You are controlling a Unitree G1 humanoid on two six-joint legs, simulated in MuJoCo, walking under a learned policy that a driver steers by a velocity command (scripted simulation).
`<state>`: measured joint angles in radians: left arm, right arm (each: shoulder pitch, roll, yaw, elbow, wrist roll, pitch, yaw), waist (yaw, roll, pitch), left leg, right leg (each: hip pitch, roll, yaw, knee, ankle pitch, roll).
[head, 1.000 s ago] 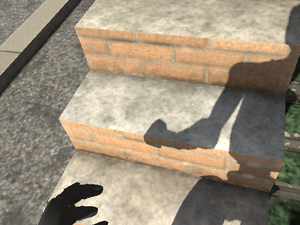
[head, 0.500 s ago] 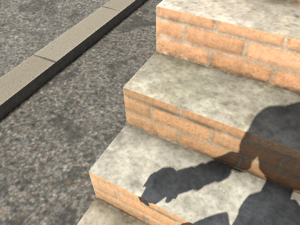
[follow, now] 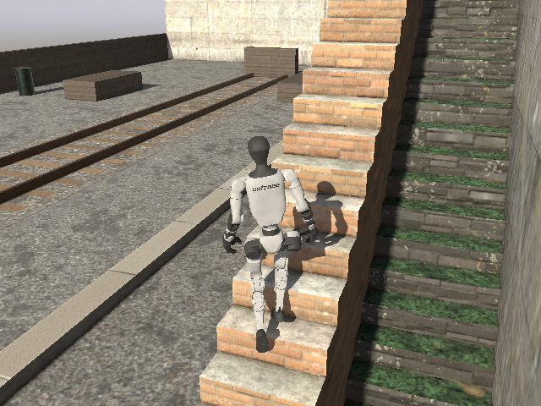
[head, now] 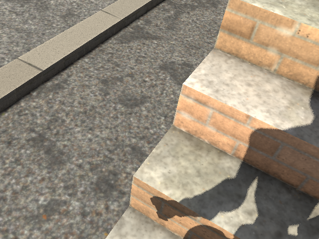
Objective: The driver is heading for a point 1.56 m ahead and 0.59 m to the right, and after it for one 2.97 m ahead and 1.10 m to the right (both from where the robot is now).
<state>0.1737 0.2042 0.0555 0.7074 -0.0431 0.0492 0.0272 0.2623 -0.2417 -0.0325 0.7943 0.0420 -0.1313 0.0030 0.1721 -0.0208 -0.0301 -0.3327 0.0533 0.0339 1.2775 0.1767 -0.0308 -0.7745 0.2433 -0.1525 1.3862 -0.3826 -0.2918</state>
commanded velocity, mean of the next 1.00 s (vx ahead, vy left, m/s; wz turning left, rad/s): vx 1.00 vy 0.00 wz -0.77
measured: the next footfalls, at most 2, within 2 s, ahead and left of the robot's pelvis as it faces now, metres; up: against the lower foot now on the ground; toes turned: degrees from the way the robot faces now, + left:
left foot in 0.22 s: +0.14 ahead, +0.24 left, +0.00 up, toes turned -11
right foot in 0.54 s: +0.24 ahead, -0.15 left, +0.19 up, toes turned -23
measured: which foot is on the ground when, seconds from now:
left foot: up 0.00-0.20, down 0.22-0.54, up 0.56-1.00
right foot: down 0.00-0.18, up 0.20-0.52, down 0.54-1.00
